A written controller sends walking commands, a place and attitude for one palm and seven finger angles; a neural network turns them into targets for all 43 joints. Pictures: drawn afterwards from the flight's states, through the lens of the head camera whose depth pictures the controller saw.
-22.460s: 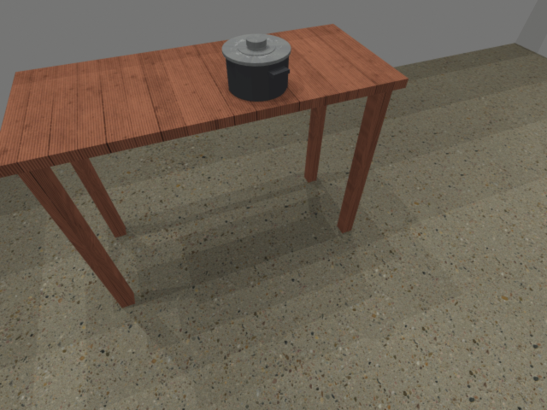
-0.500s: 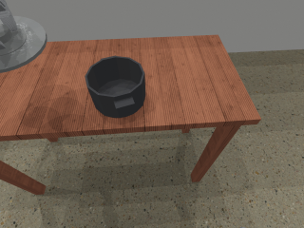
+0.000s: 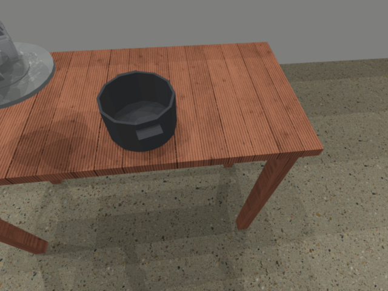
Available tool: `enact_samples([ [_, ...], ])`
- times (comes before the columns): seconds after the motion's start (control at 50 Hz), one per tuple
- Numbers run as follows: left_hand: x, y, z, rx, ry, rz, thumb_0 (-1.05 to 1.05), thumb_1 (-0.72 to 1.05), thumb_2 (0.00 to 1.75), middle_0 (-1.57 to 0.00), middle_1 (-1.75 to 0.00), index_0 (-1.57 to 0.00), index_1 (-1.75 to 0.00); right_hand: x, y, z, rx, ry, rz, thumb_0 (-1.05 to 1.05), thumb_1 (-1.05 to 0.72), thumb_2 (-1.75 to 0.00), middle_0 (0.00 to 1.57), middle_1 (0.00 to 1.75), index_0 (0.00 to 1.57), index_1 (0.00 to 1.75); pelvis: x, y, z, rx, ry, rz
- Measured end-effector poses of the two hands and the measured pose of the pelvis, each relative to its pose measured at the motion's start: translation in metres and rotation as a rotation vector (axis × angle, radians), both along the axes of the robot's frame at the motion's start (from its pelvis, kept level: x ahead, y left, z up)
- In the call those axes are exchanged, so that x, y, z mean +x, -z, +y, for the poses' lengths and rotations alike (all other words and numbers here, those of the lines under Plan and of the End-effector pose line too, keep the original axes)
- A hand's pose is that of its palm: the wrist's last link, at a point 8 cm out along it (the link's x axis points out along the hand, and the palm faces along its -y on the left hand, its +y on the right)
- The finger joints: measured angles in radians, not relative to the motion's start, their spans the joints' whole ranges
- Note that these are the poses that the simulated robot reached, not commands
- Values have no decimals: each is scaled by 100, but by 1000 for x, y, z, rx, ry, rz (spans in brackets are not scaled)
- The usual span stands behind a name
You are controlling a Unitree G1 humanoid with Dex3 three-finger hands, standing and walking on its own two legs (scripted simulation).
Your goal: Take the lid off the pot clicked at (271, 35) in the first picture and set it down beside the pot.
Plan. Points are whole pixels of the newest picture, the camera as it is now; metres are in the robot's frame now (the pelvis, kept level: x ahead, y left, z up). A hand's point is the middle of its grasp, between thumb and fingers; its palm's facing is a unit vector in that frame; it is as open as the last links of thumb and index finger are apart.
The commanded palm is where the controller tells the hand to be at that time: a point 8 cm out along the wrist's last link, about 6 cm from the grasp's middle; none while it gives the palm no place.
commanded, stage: lower the lid onto the table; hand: left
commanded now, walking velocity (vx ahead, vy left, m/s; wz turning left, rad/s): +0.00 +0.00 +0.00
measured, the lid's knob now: out of the picture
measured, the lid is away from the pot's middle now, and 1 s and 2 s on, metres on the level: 0.23 0.24 0.24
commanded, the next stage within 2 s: none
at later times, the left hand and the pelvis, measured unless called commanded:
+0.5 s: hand out of the picture +0.46 +0.34 +0.20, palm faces -0.34 -0.19 -0.92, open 8.2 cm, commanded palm +0.47 +0.34 +0.28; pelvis +0.00 +0.00 +0.00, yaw +0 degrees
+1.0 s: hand (2, 93) +0.46 +0.34 +0.16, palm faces -0.40 -0.20 -0.90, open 8.2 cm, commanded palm +0.48 +0.34 +0.24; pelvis +0.00 +0.01 -0.01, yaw -1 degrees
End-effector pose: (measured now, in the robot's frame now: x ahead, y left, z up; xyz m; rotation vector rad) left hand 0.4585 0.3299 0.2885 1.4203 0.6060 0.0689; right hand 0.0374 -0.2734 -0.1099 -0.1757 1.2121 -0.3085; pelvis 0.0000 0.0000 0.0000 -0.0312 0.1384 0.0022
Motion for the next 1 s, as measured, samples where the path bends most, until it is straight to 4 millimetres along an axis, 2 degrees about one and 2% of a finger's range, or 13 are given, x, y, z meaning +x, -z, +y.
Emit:
enact_samples([
  [0.14, 5, 7, 2, -13, 8, -5, 1, 13, 84, -62, -94, -63, -95, 2, 0, -1, -1, 6, 2, 1, -91, -89, 20, 30, 20, 30, 4, 1, 0, 0, 3, 10],
  [0.32, 5, 27, 9, -25, 0, 35, 1, 14, 84, -62, -94, -63, -95, 11, 0, 2, 4, 1, -5, 1, -91, -89, 20, 30, 20, 30, 4, 2, 1, -2, 5, 20],
  [0.54, 2, 37, 11, -25, 12, 39, 1, 14, 84, -62, -94, -63, -95, 14, 0, 4, 0, -6, -9, 1, -91, -89, 20, 30, 20, 30, 3, 3, 3, -4, -1, 27],
  [0.8, 1, 52, 7, -30, 40, 57, 1, 14, 84, -62, -94, -63, -95, -1, 2, 5, -12, 9, 9, 1, -91, -89, 20, 30, 20, 30, -2, 5, 5, -7, 0, 33],
  [1.0, 1, 70, 13, -38, 22, 92, 1, 14, 84, -62, -94, -63, -95, -19, 2, 3, -30, 39, 47, 1, -91, -89, 20, 30, 20, 30, -4, 7, 6, -9, 9, 41],
])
